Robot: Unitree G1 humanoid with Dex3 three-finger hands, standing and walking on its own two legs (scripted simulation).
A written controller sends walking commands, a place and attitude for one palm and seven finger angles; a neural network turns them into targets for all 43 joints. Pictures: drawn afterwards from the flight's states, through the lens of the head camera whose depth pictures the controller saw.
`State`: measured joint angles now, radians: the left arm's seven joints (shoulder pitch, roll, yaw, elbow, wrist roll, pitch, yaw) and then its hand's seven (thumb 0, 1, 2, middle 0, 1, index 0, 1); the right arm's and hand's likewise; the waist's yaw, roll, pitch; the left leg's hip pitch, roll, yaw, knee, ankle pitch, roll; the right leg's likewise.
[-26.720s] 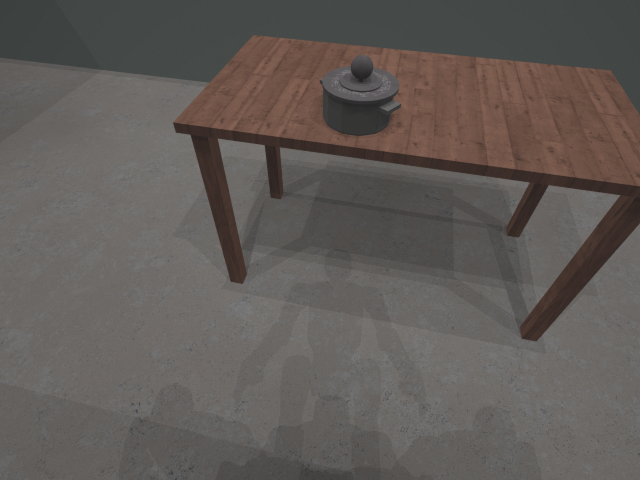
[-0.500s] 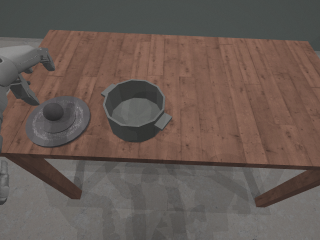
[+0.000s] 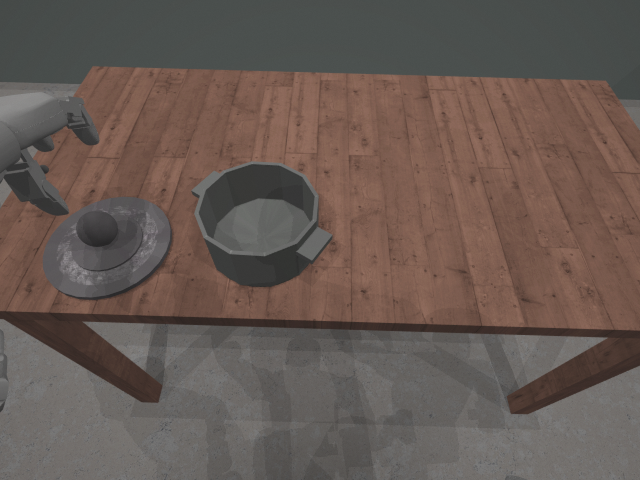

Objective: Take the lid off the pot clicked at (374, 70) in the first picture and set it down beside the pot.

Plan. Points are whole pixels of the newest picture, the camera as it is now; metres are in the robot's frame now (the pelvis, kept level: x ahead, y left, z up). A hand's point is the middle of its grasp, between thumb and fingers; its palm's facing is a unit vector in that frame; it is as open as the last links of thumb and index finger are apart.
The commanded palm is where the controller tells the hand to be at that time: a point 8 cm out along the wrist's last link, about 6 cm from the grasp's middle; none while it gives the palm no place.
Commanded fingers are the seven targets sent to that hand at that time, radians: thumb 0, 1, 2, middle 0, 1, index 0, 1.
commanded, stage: draw the hand back to the body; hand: left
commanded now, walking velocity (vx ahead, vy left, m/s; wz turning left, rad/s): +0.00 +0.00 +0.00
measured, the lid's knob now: (97, 228) +0.46 +0.33 +0.00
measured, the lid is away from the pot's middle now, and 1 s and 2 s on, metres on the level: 0.24 0.24 0.24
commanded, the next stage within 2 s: none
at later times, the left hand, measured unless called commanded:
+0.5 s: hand (72, 191) +0.40 +0.26 +0.15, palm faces +0.22 -0.87 -0.45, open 10.9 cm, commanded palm +0.35 +0.30 +0.20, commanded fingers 0.00 0.20 0.47 -0.27 -0.90 -0.27 -0.90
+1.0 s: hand (65, 227) +0.33 +0.23 +0.18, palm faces +0.44 -0.85 -0.29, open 9.0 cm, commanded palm +0.28 +0.27 +0.19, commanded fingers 0.00 0.70 0.78 -0.22 -0.47 -0.22 -0.47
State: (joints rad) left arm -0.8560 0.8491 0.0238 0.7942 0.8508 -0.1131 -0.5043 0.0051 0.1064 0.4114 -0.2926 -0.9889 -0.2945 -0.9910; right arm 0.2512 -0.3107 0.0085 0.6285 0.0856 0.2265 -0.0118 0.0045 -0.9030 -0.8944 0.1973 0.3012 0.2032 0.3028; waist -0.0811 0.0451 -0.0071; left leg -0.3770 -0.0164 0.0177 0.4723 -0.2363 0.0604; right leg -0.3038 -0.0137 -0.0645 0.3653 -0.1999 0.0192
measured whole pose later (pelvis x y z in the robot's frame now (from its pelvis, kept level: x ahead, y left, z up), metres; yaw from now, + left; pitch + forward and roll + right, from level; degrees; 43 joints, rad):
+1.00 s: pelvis +0.02 -0.04 +0.00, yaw -1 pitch -1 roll -1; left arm -0.09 0.41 0.35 0.05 -0.09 -0.06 0.09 0.01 0.50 0.66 -0.24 -0.64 -0.25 -0.64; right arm 0.17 -0.27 0.00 0.67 0.05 0.00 -0.05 0.01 -0.90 -0.89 0.20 0.30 0.20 0.30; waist 0.03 0.06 0.03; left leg -0.12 0.03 0.02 0.39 -0.25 0.00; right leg -0.08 0.03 -0.05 0.33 -0.24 -0.03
